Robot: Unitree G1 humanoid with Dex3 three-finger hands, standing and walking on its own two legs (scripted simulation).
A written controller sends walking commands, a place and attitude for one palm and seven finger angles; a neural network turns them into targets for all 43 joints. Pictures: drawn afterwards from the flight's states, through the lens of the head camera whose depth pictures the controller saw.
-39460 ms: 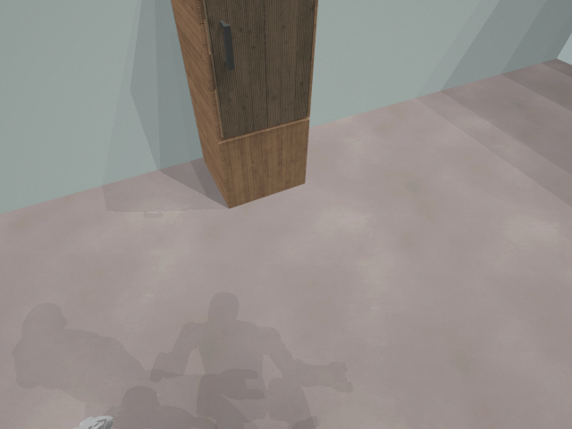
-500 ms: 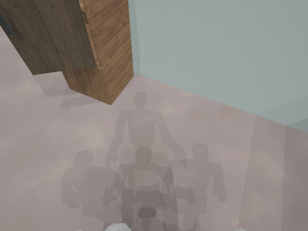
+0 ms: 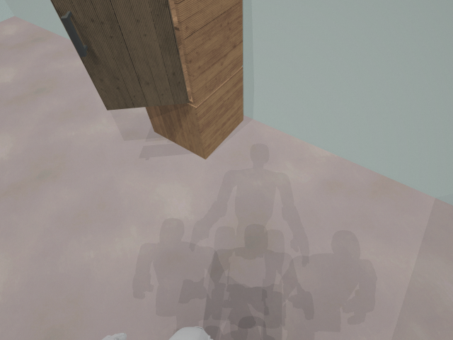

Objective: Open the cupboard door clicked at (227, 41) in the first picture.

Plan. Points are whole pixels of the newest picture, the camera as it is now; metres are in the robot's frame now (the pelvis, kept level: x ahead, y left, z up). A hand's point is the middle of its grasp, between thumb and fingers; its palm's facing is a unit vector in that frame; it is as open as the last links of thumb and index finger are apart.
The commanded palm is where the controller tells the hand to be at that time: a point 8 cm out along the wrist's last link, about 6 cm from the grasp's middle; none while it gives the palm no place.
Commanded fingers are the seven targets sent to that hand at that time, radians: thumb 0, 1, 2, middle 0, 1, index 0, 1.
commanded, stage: take the last steps up to it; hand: left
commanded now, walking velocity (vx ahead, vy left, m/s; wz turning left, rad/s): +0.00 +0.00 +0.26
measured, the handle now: (76, 34) +1.02 +0.59 +0.02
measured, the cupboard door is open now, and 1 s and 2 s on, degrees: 40 40 40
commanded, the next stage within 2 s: come to a stop and stand still in 1.58 s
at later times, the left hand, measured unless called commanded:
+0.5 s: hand out of the picture +0.00 +0.24 -0.17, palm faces +0.23 -0.95 -0.20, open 7.4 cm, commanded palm none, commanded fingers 0.00 0.90 0.90 -0.20 -0.30 -0.20 -0.30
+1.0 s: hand (124, 279) +0.25 +0.26 -0.15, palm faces +0.29 -0.93 -0.23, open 7.1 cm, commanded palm none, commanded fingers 0.00 0.90 0.90 -0.20 -0.30 -0.20 -0.30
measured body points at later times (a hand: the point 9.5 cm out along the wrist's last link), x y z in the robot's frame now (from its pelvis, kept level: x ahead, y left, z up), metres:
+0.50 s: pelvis +0.05 +0.05 +0.00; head +0.07 +0.07 +0.45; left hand -0.01 +0.29 -0.16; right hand +0.16 -0.18 -0.13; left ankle +0.00 +0.12 -0.73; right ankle +0.02 -0.09 -0.66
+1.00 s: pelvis +0.22 +0.06 +0.01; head +0.25 +0.05 +0.46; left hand +0.23 +0.30 -0.13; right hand +0.25 -0.17 -0.15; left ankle +0.17 +0.21 -0.65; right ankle +0.24 -0.03 -0.73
